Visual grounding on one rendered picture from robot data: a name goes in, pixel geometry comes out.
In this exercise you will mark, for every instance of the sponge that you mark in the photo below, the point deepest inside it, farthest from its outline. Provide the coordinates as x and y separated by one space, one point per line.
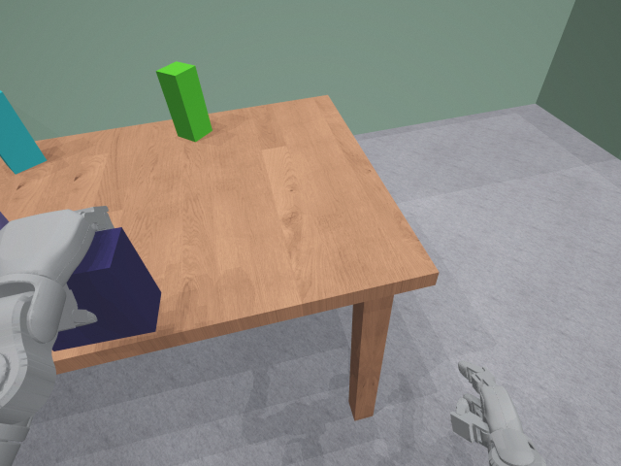
112 282

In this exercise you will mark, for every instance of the table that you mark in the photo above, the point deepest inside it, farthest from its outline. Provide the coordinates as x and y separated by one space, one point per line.
275 214

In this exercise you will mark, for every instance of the robot right hand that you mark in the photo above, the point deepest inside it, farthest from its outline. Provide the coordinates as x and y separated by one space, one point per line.
493 411

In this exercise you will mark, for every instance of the robot right forearm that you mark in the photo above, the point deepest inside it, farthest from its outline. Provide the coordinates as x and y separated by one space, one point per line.
509 447

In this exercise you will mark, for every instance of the robot left hand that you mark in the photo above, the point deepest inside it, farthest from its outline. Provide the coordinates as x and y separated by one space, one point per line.
53 245

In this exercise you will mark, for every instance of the robot left forearm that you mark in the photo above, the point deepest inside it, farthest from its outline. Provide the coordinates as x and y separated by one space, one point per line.
30 311

